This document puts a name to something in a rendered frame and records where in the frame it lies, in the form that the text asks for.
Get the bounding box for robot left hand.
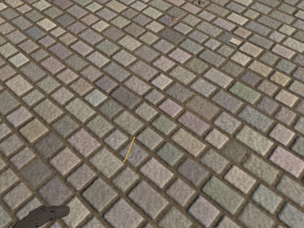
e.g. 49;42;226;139
12;205;70;228

